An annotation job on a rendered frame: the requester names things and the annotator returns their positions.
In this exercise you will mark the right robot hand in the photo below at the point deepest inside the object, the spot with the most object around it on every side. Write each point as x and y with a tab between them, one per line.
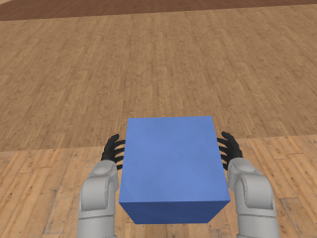
232	151

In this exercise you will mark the left robot forearm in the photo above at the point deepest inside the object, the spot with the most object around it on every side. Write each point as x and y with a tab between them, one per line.
97	202

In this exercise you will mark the left robot hand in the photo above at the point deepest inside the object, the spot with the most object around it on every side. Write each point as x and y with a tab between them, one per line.
110	152

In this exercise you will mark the right robot forearm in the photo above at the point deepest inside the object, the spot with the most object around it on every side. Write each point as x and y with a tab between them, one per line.
254	200

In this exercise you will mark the carton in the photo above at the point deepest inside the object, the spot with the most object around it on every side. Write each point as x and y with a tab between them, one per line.
172	171

